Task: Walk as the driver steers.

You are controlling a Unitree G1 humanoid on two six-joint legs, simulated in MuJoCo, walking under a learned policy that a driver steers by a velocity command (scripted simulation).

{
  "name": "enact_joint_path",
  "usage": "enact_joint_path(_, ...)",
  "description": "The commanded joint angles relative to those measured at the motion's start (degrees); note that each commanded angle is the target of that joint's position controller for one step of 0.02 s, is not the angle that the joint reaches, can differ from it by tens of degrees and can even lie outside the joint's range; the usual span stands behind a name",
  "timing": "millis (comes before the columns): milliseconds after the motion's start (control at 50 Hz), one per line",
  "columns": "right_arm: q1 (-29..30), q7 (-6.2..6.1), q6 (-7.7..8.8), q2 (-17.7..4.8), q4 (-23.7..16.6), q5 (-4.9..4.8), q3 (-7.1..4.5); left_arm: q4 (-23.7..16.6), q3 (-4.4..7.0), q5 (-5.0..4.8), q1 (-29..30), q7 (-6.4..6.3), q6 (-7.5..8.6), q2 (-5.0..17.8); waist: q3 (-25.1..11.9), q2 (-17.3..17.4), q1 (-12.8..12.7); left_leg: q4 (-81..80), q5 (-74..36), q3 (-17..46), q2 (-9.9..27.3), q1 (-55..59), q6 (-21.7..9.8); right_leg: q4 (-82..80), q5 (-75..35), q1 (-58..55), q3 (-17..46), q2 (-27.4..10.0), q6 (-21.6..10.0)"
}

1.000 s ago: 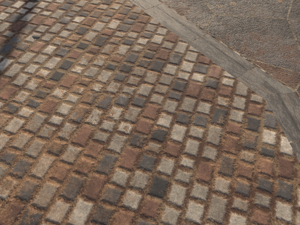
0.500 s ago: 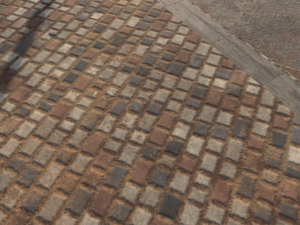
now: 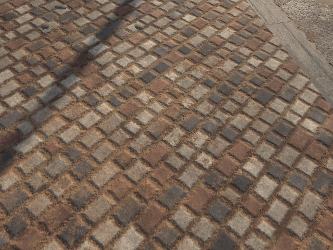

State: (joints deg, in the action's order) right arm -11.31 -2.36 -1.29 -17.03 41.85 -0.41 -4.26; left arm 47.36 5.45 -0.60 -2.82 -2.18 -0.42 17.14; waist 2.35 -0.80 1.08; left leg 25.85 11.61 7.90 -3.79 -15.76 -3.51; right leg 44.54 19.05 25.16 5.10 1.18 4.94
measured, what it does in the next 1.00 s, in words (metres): steps on the spot: right foot, then left foot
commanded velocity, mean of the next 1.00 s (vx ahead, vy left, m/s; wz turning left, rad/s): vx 0.00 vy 0.00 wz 0.11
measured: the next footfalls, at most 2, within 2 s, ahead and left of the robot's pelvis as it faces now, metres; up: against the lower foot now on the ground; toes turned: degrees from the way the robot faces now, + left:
right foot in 0.14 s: +0.06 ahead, -0.15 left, +0.00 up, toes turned +6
left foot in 0.42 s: +0.02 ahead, +0.12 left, +0.00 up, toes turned +1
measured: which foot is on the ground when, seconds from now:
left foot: down 0.00-0.14, up 0.16-0.40, down 0.42-1.00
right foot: up 0.00-0.12, down 0.14-1.00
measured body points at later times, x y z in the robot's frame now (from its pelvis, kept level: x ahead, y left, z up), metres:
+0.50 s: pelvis +0.00 -0.01 -0.01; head +0.03 -0.01 +0.44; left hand +0.10 +0.25 -0.14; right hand +0.14 -0.28 -0.13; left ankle -0.02 +0.11 -0.75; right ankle +0.02 -0.15 -0.75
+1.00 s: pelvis +0.00 +0.00 -0.01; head +0.01 +0.01 +0.44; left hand +0.04 +0.28 -0.15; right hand +0.10 -0.25 -0.14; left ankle -0.02 +0.12 -0.75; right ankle +0.02 -0.15 -0.75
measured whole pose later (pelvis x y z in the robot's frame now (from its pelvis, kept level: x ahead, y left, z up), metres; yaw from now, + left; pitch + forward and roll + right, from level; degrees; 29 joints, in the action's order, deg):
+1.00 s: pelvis +0.00 +0.00 -0.01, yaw +4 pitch -2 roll +0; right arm -10.9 -1.1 0.4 -13.9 56.3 0.3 -1.1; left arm 61.3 1.8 0.2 -10.0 -2.1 -0.3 15.4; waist 2.7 -0.3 -0.9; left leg 27.9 16.6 3.0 -1.7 -9.4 -0.7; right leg 26.8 14.4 10.7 2.8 -2.1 3.1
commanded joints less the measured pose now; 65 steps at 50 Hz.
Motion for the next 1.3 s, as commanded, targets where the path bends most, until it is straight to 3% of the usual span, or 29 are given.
enact_joint_path(20,0.65,0.07,0.01,-9.92,-3.61,0.23,-2.51,-3.25,0.62,-0.28,1.36,0.64,1.34,4.77,-7.39,9.83,0.91,-3.98,-19.07,15.76,14.7,9.24,-9.75,-3.98,1.29,-0.01,-0.65,-0.12,-0.17)
enact_joint_path(80,2.33,0.18,-0.51,-9.03,-3.71,0.0,-1.81,-2.6,0.31,-0.3,-0.71,1.55,1.94,4.69,-7.97,9.54,-0.07,-1.18,-24.14,16.82,13.87,9.14,-8.77,-11.88,-1.04,-5.52,-1.82,-0.01,-1.6)
enact_joint_path(120,2.91,-0.06,-0.82,-8.03,-3.58,-0.49,-1.18,-1.53,0.25,0.33,-3.66,2.13,2.41,4.95,-7.62,7.65,-2.1,0.88,-18.29,15.64,10.77,5.97,-5.16,-24.88,-14.57,-14.02,-1.85,-1.35,-3.83)
enact_joint_path(140,1.1,-0.1,-0.59,-6.1,-3.56,0.36,-0.54,-1.72,0.7,1.41,-4.44,2.0,2.42,8.07,-8.72,1.35,-0.97,6.23,-8.08,11.73,6.9,1.36,-2.03,-25.78,-22.93,-20.01,4.89,-8.87,-6.4)
enact_joint_path(160,-2.48,0.14,-0.06,-4.39,-3.25,1.08,-0.07,-2.27,0.99,1.96,-2.9,1.57,1.96,11.22,-7.91,-10.71,2.45,14.28,15.74,4.26,-1.81,-6.34,1.32,-24.42,-39.46,-23.61,13.9,-17.38,-12.83)
enact_joint_path(180,0.06,0.04,0.35,-7.55,-4.01,1.02,-1.0,-1.91,0.25,2.81,-3.18,1.73,2.15,8.79,-7.35,-13.01,0.19,22.42,25.81,1.99,-1.64,-9.36,4.11,-26.26,-36.43,-18.88,20.85,-23.72,-21.54)
enact_joint_path(200,0.97,-0.16,0.33,-10.96,-3.09,0.35,-2.19,-2.31,-0.09,2.4,-2.19,1.79,2.5,7.77,-5.76,-8.58,-0.59,30.08,24.47,2.72,-0.26,-9.86,5.5,-27.0,-32.06,-17.81,19.26,-22.02,-22.27)
enact_joint_path(220,1.18,-0.26,0.02,-10.7,-2.39,-0.01,-2.57,-2.12,-0.14,1.57,-0.88,1.56,2.57,7.56,-4.97,-7.11,-0.16,33.45,21.72,2.76,-0.08,-11.26,6.47,-26.52,-28.98,-18.09,15.88,-19.15,-20.12)
enact_joint_path(260,0.37,-0.42,-0.94,-7.67,-1.14,0.17,-1.99,-1.88,-0.98,0.41,0.83,1.43,2.61,5.79,-3.73,-6.67,0.36,33.04,17.91,3.16,1.15,-10.69,8.35,-25.85,-27.78,-17.73,11.2,-15.92,-17.57)
enact_joint_path(300,0.88,-0.04,-0.8,-4.45,-0.85,0.1,-0.84,-0.7,-1.3,0.52,0.51,1.28,2.01,5.36,-3.92,-7.82,0.22,24.46,15.64,-1.15,2.53,-7.0,9.26,-25.39,-28.91,-17.77,6.73,-12.69,-16.35)
enact_joint_path(340,3.11,0.27,-0.24,-2.43,-0.74,0.0,0.14,0.34,-1.22,0.75,-1.3,1.11,1.24,6.1,-5.0,-9.0,-1.84,14.14,14.02,-4.59,3.58,-2.1,9.29,-24.14,-31.65,-18.46,5.23,-11.69,-15.99)
enact_joint_path(380,1.88,0.4,-0.06,-3.52,0.58,-0.49,-0.25,1.2,-1.2,0.42,-2.57,1.1,0.74,7.19,-5.75,-8.96,-1.57,3.29,6.39,-6.41,3.1,2.8,8.47,-22.58,-32.58,-19.04,5.61,-11.69,-15.74)
enact_joint_path(420,0.66,0.47,-0.13,-5.49,1.79,0.16,-0.61,2.16,-1.69,-0.06,-4.6,1.36,1.1,6.42,-5.56,-6.86,-1.02,-7.84,-6.51,-4.95,3.96,10.65,5.95,-22.33,-27.56,-16.02,5.33,-10.4,-12.28)
enact_joint_path(440,0.63,0.11,-0.32,-8.55,1.35,0.7,-1.05,2.21,-2.15,0.91,-5.48,1.81,1.87,5.6,-7.05,-1.96,-2.04,-5.28,-18.21,-0.26,8.66,15.74,4.12,-20.9,-22.42,-12.46,3.52,-8.85,-9.21)
enact_joint_path(460,1.31,0.27,-0.52,-10.51,2.49,0.78,-1.49,2.58,-2.32,1.29,-7.27,2.24,2.46,4.26,-7.68,5.93,-4.75,-1.22,-16.56,0.09,9.47,13.16,0.91,-21.87,-13.4,-13.03,-1.13,-4.39,-6.42)
enact_joint_path(480,2.23,0.97,-0.31,-6.92,2.25,0.9,-0.8,3.0,-2.46,1.54,-4.3,2.19,2.45,4.82,-6.94,4.76,-2.43,-2.23,-9.15,0.21,8.71,9.33,-0.22,-20.81,-9.87,-15.83,-2.85,-3.15,-4.15)
enact_joint_path(500,2.29,1.32,0.05,-5.09,2.82,1.38,-0.19,3.19,-2.34,1.32,-2.59,2.08,2.22,5.05,-5.23,3.85,-1.94,-3.34,-5.5,0.3,8.22,7.31,0.25,-20.23,-9.51,-15.93,-3.16,-2.88,-3.46)
enact_joint_path(560,1.98,1.41,1.38,-5.28,4.58,1.32,0.17,4.4,-2.39,1.07,-3.2,1.14,0.97,4.63,-1.86,5.24,-2.28,-4.05,-5.05,-0.14,7.27,4.13,1.73,-19.64,-11.55,-15.64,-2.87,-3.09,-3.8)
enact_joint_path(680,1.07,1.09,2.19,-4.82,7.32,1.02,0.92,7.27,-2.31,0.98,-4.21,0.61,0.54,4.65,-0.68,3.56,-2.11,-4.18,-3.92,-0.31,6.72,3.29,1.73,-19.91,-11.85,-15.71,-2.85,-3.07,-3.19)
enact_joint_path(960,0.16,1.04,2.18,-3.84,12.21,0.69,1.87,12.02,-2.61,0.77,-7.04,-0.13,0.58,4.82,-1.43,1.45,-1.77,-3.74,-5.67,-2.24,5.21,4.41,1.58,-20.33,-13.47,-15.75,-3.01,-3.15,-2.8)
enact_joint_path(1300,-2.4,0.69,1.95,-2.96,16.23,0.49,2.6,14.22,-3.43,0.7,-10.56,-0.47,0.45,3.09,-0.29,0.92,-1.53,-3.26,-4.35,-3.9,4.09,3.34,2.3,-20.13,-12.92,-14.77,-3.43,-2.65,-3.3)
Velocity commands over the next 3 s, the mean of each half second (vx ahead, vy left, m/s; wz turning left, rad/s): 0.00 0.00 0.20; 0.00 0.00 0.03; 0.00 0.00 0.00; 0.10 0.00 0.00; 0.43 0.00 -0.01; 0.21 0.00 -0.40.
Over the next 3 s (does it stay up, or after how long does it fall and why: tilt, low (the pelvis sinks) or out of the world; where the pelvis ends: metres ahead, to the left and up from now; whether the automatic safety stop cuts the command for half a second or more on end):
stays up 0.48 0.01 -0.02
